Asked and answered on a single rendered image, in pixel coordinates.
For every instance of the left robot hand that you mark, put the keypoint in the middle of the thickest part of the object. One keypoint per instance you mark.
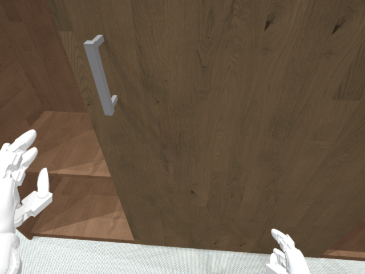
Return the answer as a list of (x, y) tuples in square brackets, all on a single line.
[(14, 161)]

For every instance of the wardrobe door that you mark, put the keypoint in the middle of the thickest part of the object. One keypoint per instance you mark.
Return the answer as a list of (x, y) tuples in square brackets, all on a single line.
[(233, 118), (354, 240)]

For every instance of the right robot hand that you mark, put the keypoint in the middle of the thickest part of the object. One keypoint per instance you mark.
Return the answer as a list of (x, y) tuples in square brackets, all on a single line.
[(293, 261)]

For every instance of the robot left forearm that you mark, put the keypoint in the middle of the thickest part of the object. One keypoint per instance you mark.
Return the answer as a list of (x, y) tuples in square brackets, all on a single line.
[(10, 262)]

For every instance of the handle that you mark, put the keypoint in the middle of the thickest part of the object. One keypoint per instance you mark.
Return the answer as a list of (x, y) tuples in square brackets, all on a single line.
[(92, 51)]

